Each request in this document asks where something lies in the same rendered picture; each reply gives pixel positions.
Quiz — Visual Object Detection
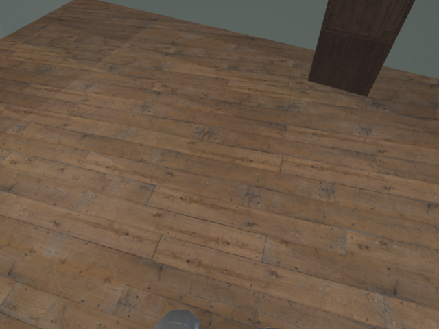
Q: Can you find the left robot thigh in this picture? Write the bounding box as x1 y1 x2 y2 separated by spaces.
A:
154 310 200 329

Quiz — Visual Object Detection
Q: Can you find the cupboard door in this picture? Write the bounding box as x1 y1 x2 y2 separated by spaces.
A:
325 0 410 40

